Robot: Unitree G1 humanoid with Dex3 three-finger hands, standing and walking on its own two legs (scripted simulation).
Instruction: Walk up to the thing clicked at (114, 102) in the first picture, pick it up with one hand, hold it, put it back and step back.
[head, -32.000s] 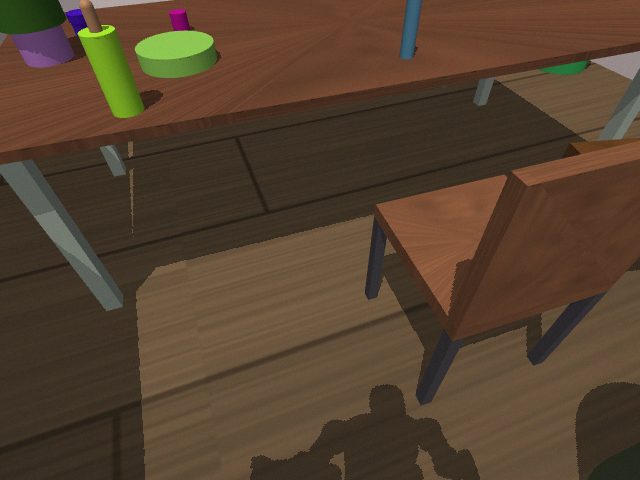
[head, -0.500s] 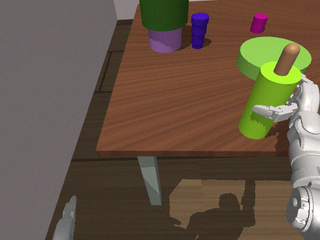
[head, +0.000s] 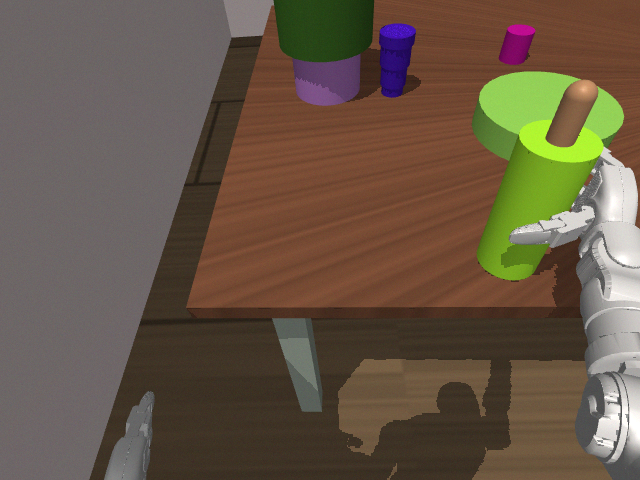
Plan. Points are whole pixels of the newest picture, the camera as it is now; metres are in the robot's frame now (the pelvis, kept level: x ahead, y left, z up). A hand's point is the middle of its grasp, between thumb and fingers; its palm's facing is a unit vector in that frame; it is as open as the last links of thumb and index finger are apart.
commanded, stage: open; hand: right
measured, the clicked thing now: (537, 188) +0.45 -0.21 +0.14
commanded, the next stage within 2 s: withdraw in 0.04 s
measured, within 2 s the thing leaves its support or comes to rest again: rests again in 0.38 s
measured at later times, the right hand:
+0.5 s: hand (606, 125) +0.47 -0.26 +0.22, palm faces +0.27 +0.96 -0.02, open 17.7 cm
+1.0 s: hand out of the picture +0.43 -0.35 +0.29, palm faces +0.55 +0.79 -0.27, open 17.7 cm
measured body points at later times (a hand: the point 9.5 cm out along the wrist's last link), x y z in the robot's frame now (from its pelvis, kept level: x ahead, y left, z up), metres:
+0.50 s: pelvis +0.02 +0.00 +0.01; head +0.03 +0.00 +0.46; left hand +0.16 +0.25 -0.05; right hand +0.45 -0.31 +0.22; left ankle +0.03 +0.13 -0.71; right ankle +0.01 -0.13 -0.71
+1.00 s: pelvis +0.03 +0.00 +0.02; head +0.05 +0.01 +0.47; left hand +0.17 +0.27 -0.06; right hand +0.40 -0.39 +0.30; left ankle +0.03 +0.13 -0.71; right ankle +0.01 -0.13 -0.71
